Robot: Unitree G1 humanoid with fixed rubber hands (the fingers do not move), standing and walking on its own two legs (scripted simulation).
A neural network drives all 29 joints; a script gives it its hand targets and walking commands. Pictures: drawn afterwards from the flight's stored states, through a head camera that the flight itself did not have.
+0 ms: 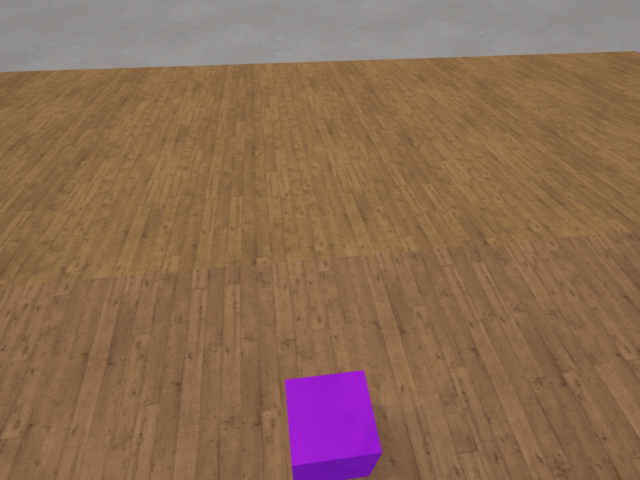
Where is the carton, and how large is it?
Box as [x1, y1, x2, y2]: [285, 370, 381, 479]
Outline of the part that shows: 363,370 285,380 293,479 346,479 366,476 370,473 381,453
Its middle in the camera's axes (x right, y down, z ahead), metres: +0.03 +0.50 +1.05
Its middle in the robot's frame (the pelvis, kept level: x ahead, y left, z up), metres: +0.38 -0.04 -0.64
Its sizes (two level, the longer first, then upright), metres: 0.210 0.200 0.250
